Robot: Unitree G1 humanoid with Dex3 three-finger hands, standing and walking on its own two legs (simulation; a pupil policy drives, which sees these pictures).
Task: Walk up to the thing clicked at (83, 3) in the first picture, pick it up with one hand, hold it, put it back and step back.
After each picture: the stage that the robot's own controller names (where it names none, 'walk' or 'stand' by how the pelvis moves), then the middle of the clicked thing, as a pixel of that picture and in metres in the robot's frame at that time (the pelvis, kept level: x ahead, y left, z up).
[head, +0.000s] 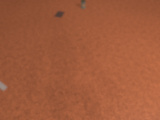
stand; (83, 4) +2.15 +0.06 -0.72
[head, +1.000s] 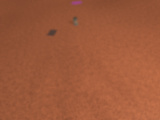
walk; (75, 21) +2.00 +0.28 -0.71
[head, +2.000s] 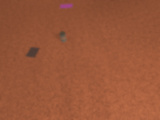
walk; (62, 36) +1.36 +0.36 -0.72
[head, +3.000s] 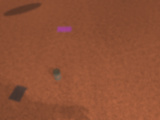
walk; (57, 74) +0.84 +0.33 -0.71
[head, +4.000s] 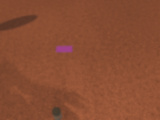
walk; (57, 113) +0.47 +0.22 -0.70
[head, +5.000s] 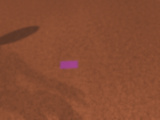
stand; out of the picture +0.25 +0.19 -0.70
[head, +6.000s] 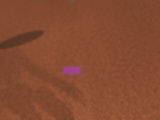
stand; out of the picture +0.23 +0.18 -0.73
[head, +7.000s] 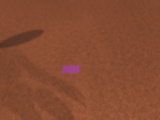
stand; out of the picture +0.24 +0.19 -0.72
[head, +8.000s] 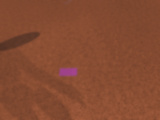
stand; out of the picture +0.21 +0.21 -0.73
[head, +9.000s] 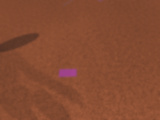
stand; out of the picture +0.21 +0.20 -0.73
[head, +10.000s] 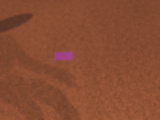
go down; out of the picture +0.22 +0.20 -0.70
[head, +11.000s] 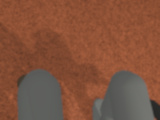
go down; (27, 83) +0.30 +0.22 -0.29
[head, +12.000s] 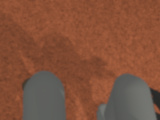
close in; (32, 87) +0.29 +0.23 -0.29
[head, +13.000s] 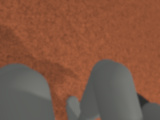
close in; out of the picture +0.27 +0.25 -0.21
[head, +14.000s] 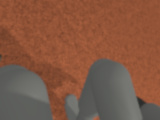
close; out of the picture +0.37 +0.24 -0.24
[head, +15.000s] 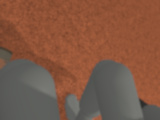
lift; out of the picture +0.36 +0.22 -0.25
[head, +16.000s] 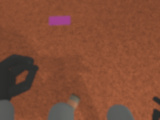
close; (72, 104) +0.33 +0.10 -0.53
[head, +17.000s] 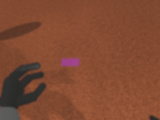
go down; out of the picture +0.27 +0.04 -0.70
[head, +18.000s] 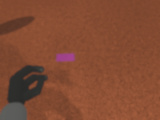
crouch; out of the picture +0.25 +0.01 -0.70
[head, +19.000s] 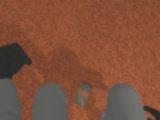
crouch; (82, 94) +0.31 +0.00 -0.39
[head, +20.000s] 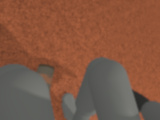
lower; (43, 80) +0.33 +0.02 -0.25
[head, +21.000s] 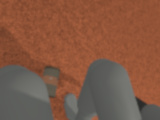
lower; (49, 82) +0.32 +0.01 -0.24
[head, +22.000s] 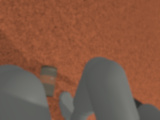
lower; (47, 81) +0.32 +0.00 -0.24
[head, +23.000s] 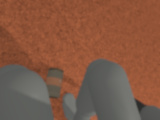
lower; (53, 83) +0.32 -0.01 -0.25
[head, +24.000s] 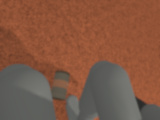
loosen; (60, 85) +0.32 -0.02 -0.25
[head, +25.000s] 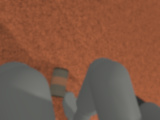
withdraw; (58, 82) +0.31 -0.03 -0.24
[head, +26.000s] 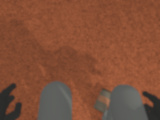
walk; (103, 100) +0.28 -0.09 -0.41
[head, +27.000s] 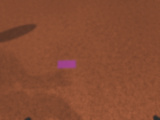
stand; out of the picture +0.18 -0.12 -0.68
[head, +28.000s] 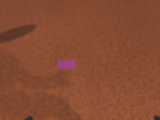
stand; out of the picture +0.19 -0.10 -0.69
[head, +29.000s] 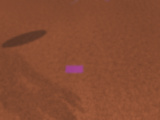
stand; out of the picture +0.20 -0.12 -0.74
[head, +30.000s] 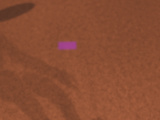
walk; out of the picture +0.24 -0.15 -0.73
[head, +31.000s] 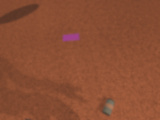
walk; (108, 107) +0.45 -0.14 -0.73
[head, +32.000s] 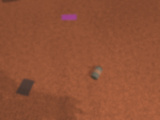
walk; (96, 72) +0.76 -0.10 -0.72
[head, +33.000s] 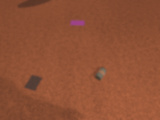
stand; (100, 73) +0.85 -0.13 -0.74
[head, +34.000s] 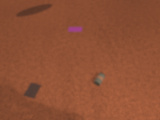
stand; (99, 79) +0.84 -0.11 -0.75
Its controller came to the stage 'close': yes
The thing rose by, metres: 0.01
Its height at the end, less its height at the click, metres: -0.02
